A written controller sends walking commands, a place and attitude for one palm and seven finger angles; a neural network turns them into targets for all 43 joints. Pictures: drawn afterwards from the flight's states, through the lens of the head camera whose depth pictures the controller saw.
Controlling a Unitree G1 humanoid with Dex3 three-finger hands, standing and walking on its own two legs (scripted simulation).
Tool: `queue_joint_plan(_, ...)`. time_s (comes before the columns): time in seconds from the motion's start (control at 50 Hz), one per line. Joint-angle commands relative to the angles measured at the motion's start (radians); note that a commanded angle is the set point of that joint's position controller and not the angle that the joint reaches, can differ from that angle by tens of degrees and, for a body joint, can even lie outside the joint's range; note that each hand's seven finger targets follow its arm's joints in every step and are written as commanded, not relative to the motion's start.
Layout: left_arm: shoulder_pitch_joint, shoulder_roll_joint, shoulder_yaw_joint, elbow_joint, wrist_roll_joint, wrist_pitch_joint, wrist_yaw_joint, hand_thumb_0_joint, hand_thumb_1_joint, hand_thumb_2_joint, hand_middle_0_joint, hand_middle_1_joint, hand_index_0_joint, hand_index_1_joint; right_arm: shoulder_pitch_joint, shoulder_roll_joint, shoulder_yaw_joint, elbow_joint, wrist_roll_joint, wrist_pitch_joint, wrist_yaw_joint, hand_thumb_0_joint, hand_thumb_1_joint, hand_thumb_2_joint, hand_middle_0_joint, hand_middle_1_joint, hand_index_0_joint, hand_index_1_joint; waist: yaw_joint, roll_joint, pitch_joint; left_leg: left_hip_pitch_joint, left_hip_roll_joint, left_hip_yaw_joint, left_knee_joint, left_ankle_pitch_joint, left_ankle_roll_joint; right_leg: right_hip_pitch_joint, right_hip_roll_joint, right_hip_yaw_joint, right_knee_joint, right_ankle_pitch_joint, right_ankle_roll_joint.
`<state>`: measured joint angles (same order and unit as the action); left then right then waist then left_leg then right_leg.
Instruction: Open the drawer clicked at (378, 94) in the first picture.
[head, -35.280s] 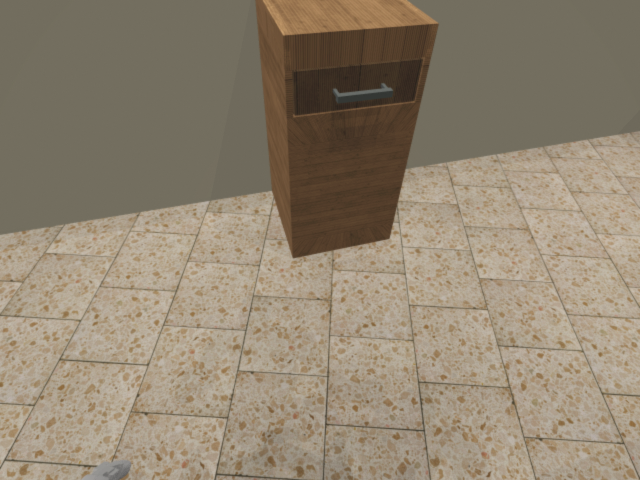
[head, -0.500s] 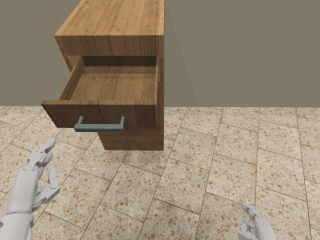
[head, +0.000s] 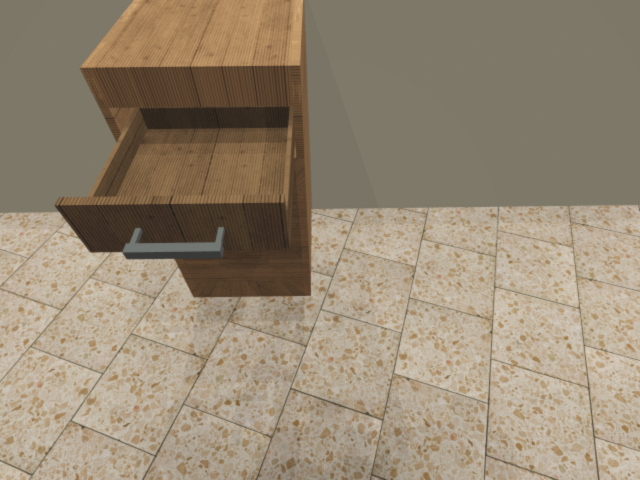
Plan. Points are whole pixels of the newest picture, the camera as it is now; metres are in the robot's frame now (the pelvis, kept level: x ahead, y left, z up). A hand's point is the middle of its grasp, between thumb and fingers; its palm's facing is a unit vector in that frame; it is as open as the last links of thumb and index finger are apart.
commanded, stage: let the arm hang, fingers relaxed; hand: left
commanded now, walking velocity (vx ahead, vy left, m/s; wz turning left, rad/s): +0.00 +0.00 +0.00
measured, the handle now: (176, 241) +0.49 +0.29 -0.06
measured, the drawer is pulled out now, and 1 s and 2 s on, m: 0.29 0.29 0.29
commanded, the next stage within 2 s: look to check the result in 0.52 s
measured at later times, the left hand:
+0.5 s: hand out of the picture +0.01 +0.16 -0.17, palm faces +0.02 -0.98 -0.19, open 7.3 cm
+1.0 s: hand out of the picture +0.02 +0.16 -0.17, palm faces +0.03 -0.98 -0.21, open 7.4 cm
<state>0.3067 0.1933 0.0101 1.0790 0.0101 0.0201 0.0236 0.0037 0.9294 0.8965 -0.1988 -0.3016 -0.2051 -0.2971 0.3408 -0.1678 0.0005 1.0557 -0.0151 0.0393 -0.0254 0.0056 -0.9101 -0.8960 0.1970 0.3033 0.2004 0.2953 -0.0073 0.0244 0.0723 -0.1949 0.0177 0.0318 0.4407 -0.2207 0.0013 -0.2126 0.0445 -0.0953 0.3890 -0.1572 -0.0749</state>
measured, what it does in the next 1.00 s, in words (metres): stands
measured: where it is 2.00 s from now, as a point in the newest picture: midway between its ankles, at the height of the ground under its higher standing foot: outside the picture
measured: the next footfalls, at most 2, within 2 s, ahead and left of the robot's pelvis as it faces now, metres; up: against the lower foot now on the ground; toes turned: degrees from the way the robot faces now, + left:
none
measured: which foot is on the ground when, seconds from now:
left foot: down 0.00-1.00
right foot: down 0.00-1.00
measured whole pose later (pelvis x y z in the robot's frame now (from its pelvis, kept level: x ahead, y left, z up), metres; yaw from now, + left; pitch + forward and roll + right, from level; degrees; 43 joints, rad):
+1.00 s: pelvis +0.03 -0.01 +0.00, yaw -1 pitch -1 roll +0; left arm 0.27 0.12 0.02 1.14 0.01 -0.01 0.04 0.00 0.91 0.90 -0.20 -0.30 -0.20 -0.30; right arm 0.31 -0.11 0.00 1.11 -0.01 0.01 -0.05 0.00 -0.91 -0.90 0.20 0.30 0.20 0.30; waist -0.01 0.03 0.05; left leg -0.13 0.03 0.05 0.39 -0.23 -0.01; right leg -0.17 0.06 -0.08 0.37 -0.19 -0.08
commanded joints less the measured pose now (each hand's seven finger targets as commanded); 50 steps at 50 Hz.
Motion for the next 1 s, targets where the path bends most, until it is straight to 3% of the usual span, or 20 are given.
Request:
queue_joint_plan(0.0,0.015,0.107,0.024,-0.016,0.001,-0.024,0.009,0.000,0.900,0.900,-0.200,-0.300,-0.200,-0.300,0.080,-0.082,-0.017,-0.008,0.000,-0.024,-0.005,0.000,-0.900,-0.900,0.200,0.300,0.200,0.300,-0.003,-0.037,0.008,-0.005,0.064,-0.072,-0.079,-0.021,0.038,-0.030,-0.153,0.193,-0.159,-0.204,-0.001)
queue_joint_plan(0.06,0.019,0.100,0.023,0.001,-0.001,-0.026,0.011,0.000,0.900,0.900,-0.200,-0.300,-0.200,-0.300,0.094,-0.071,-0.015,0.011,-0.002,-0.026,-0.006,0.000,-0.900,-0.900,0.200,0.300,0.200,0.300,-0.002,-0.058,0.007,-0.011,0.062,-0.068,-0.088,-0.014,0.037,-0.013,-0.151,0.192,-0.156,-0.185,0.003)
queue_joint_plan(0.1,0.026,0.091,0.024,0.009,0.001,-0.025,0.014,0.000,0.900,0.900,-0.200,-0.300,-0.200,-0.300,0.095,-0.061,-0.015,0.019,-0.001,-0.026,-0.008,0.000,-0.900,-0.900,0.200,0.300,0.200,0.300,-0.001,-0.027,0.035,-0.011,0.066,-0.066,-0.092,-0.019,0.037,-0.037,-0.146,0.191,-0.158,-0.193,0.005)
queue_joint_plan(0.18,0.026,0.076,0.024,0.021,0.000,-0.023,0.015,0.000,0.900,0.900,-0.200,-0.300,-0.200,-0.300,0.102,-0.045,-0.012,0.034,-0.003,-0.028,-0.010,0.000,-0.900,-0.900,0.200,0.300,0.200,0.300,0.001,-0.027,0.058,-0.027,0.065,-0.065,-0.107,-0.032,0.037,-0.040,-0.144,0.186,-0.152,-0.192,0.006)
queue_joint_plan(0.38,0.032,0.051,0.030,0.028,0.000,-0.027,0.015,0.000,0.900,0.900,-0.200,-0.300,-0.200,-0.300,0.115,-0.012,-0.013,0.044,-0.004,-0.034,-0.016,0.000,-0.900,-0.900,0.200,0.300,0.200,0.300,0.001,0.001,0.035,-0.026,0.064,-0.058,-0.107,-0.010,0.036,-0.014,-0.141,0.185,-0.139,-0.143,0.006)
queue_joint_plan(0.58,0.040,0.037,0.026,0.041,-0.001,-0.034,0.018,0.000,0.900,0.900,-0.200,-0.300,-0.200,-0.300,0.106,-0.020,-0.016,0.046,0.001,-0.043,-0.023,0.000,-0.900,-0.900,0.200,0.300,0.200,0.300,0.000,0.002,-0.003,0.010,0.079,-0.062,-0.113,0.056,0.032,0.034,-0.137,0.170,-0.103,0.001,0.004)
queue_joint_plan(0.74,0.039,0.033,0.025,0.044,0.000,-0.030,0.019,0.000,0.900,0.900,-0.200,-0.300,-0.200,-0.300,0.102,-0.017,-0.015,0.050,-0.001,-0.036,-0.022,0.000,-0.900,-0.900,0.200,0.300,0.200,0.300,-0.002,-0.023,0.041,0.006,0.074,-0.057,-0.113,0.032,0.032,0.006,-0.138,0.174,-0.122,-0.057,0.009)
queue_joint_plan(0.8,0.043,0.037,0.026,0.042,0.001,-0.033,0.020,0.000,0.900,0.900,-0.200,-0.300,-0.200,-0.300,0.091,-0.023,-0.017,0.049,0.002,-0.038,-0.022,0.000,-0.900,-0.900,0.200,0.300,0.200,0.300,-0.001,0.006,0.023,0.029,0.079,-0.054,-0.108,0.053,0.030,0.007,-0.138,0.173,-0.115,-0.021,0.008)
queue_joint_plan(0.98,0.034,0.040,0.026,0.042,-0.001,-0.037,0.021,0.000,0.900,0.900,-0.200,-0.300,-0.200,-0.300,0.074,-0.028,-0.018,0.047,0.002,-0.039,-0.025,0.000,-0.900,-0.900,0.200,0.300,0.200,0.300,-0.002,-0.013,0.007,0.033,0.078,-0.050,-0.108,0.071,0.026,0.045,-0.143,0.173,-0.108,0.066,0.012)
